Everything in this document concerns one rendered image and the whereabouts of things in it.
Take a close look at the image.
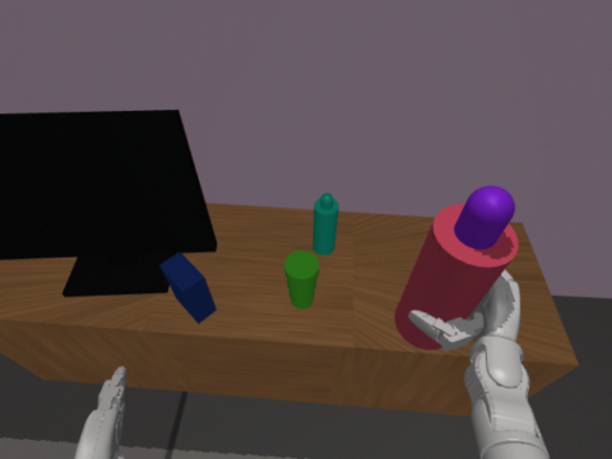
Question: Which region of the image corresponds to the left robot hand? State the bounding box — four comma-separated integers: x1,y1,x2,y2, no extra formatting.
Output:
75,366,127,459

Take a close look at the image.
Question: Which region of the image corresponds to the right robot arm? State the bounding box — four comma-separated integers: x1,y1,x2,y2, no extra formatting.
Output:
464,336,550,459

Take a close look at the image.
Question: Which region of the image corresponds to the right robot hand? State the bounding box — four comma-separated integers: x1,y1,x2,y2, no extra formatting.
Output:
408,270,521,352

